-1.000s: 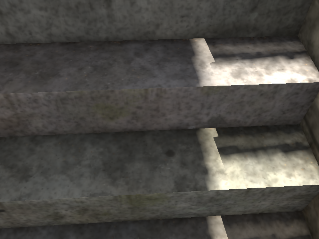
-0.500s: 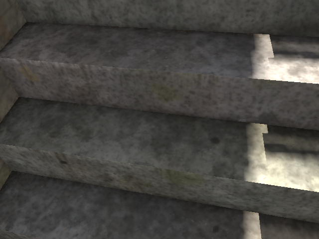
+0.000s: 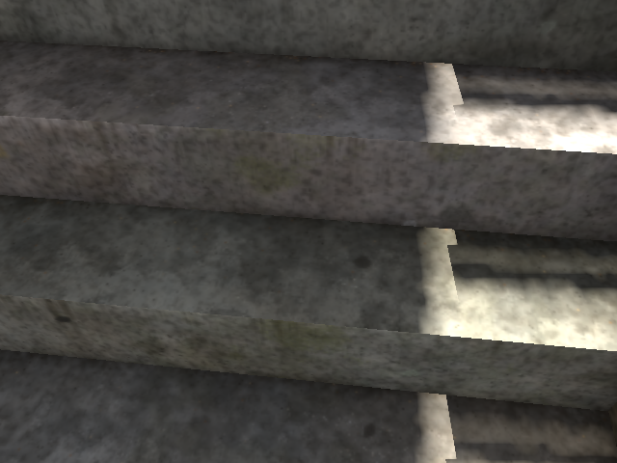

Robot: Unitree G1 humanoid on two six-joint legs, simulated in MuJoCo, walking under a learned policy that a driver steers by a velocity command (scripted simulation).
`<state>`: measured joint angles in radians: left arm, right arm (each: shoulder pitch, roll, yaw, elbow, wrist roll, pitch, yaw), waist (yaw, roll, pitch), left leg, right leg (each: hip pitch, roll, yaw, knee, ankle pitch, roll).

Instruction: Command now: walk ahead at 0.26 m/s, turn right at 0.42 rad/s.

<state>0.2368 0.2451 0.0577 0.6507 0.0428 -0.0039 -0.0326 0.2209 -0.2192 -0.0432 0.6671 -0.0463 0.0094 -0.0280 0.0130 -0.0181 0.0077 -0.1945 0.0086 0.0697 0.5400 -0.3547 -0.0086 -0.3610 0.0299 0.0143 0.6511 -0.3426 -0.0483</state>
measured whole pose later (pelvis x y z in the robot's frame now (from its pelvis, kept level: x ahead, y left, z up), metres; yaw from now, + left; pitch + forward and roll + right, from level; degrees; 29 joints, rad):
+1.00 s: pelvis +0.21 -0.10 +0.02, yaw -1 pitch +4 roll -1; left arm -0.07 0.11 -0.05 0.37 0.06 0.06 0.04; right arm 0.50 -0.22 -0.04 0.86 -0.03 -0.07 -0.06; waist -0.09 -0.04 0.09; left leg -0.13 -0.03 -0.19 0.29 -0.23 0.06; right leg -1.26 -0.08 -0.02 2.00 -0.47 0.00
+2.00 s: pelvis +0.44 -0.06 +0.22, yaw +0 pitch +6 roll +0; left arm 0.10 0.27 0.02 0.78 0.00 -0.06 -0.08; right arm 0.17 -0.22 0.00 0.66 -0.05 -0.02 0.01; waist -0.04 -0.03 -0.11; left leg -0.27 0.08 0.18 0.36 -0.19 0.02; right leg -0.87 0.03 0.06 1.77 -0.28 0.07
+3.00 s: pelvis +0.64 -0.06 +0.41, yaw +4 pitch +6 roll -2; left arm -0.05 0.19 -0.03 0.81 0.03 -0.04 -0.02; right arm 0.43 -0.13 0.01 0.99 -0.06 -0.09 0.05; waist -0.05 0.01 -0.12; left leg -0.39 -0.16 -0.19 0.65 -0.32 0.10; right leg -1.26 0.04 0.08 2.18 -0.27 -0.03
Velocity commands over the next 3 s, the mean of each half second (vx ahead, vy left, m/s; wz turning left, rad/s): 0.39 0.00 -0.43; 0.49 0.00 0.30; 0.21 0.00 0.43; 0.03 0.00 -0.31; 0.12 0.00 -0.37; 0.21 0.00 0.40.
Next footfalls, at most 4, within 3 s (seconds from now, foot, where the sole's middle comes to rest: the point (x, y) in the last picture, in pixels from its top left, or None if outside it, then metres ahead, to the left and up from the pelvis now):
0.58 left None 0.21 0.02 -0.76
1.06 right None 0.39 -0.27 -0.56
1.66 left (301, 444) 0.47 0.06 -0.56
2.18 right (471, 452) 0.45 -0.24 -0.56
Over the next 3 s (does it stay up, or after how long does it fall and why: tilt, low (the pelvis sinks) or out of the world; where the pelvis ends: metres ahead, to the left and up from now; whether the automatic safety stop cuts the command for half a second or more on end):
stays up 0.64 -0.06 0.41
